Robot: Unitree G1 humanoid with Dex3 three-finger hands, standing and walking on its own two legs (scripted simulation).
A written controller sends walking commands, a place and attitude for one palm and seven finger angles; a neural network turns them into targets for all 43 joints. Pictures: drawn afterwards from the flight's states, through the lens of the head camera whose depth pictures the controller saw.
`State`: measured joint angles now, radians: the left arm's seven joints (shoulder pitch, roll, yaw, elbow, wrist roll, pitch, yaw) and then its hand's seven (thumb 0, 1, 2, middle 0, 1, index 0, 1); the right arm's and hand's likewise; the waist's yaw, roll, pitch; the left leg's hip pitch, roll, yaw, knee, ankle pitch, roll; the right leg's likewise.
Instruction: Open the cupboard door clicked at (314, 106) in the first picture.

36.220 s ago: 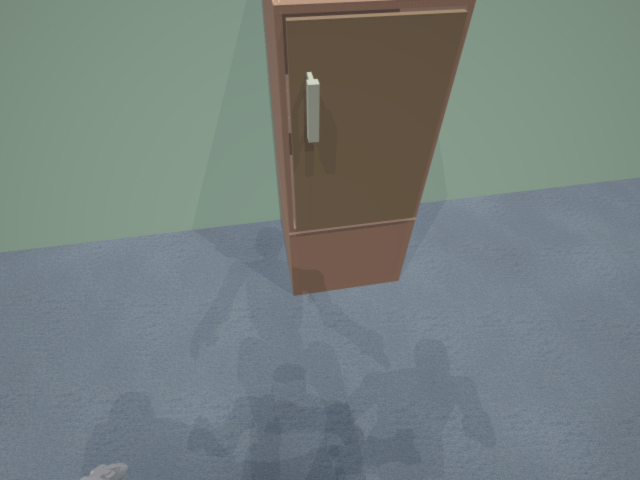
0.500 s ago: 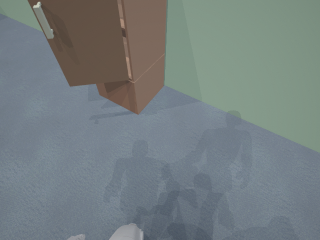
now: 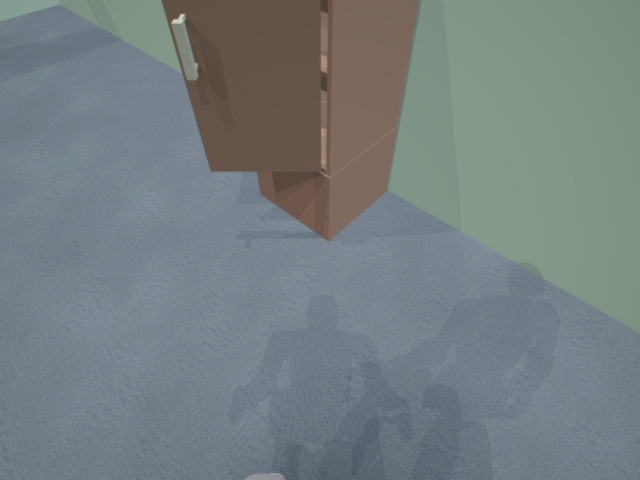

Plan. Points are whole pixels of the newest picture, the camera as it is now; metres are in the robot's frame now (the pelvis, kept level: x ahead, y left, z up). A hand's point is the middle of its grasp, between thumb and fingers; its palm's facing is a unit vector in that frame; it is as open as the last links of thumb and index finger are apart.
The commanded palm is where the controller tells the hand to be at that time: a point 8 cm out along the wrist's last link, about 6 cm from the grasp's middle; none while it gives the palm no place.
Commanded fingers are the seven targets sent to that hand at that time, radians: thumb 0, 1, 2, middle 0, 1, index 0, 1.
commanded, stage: take the last steps up to it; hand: left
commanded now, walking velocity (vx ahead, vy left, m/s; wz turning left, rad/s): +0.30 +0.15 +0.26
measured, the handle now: (187, 47) +1.03 +0.39 +0.04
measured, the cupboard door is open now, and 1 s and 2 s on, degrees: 42 42 42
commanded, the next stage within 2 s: come to a stop and stand still in 1.46 s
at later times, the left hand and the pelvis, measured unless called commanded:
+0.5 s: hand out of the picture +0.09 +0.28 -0.16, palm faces +0.14 -0.97 -0.20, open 7.4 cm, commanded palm none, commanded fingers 0.00 0.90 0.90 -0.20 -0.30 -0.20 -0.30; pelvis +0.08 +0.08 +0.01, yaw +5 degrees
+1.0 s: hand (147, 407) +0.24 +0.29 -0.16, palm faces +0.18 -0.97 -0.18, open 7.2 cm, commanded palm none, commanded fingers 0.00 0.90 0.90 -0.20 -0.30 -0.20 -0.30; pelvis +0.25 +0.10 +0.01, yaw +6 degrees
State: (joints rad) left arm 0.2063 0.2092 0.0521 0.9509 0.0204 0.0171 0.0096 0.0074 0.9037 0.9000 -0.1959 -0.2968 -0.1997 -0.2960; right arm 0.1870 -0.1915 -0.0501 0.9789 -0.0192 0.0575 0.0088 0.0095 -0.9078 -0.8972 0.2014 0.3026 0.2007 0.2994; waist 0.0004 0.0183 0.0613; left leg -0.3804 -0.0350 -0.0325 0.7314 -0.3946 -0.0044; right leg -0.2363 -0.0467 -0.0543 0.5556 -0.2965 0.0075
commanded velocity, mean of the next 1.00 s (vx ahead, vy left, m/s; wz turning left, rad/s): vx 0.30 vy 0.07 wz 0.03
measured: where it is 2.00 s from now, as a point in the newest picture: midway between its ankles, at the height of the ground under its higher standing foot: (284, 383)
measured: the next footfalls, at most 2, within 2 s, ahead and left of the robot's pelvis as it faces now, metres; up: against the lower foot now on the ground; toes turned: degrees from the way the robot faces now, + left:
left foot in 0.28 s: +0.10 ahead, +0.18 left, +0.00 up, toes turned +11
right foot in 0.68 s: +0.27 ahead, -0.02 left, +0.00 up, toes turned -2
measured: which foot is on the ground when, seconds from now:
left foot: up 0.00-0.26, down 0.28-0.70, up 0.72-1.00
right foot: down 0.00-0.28, up 0.30-0.66, down 0.68-1.00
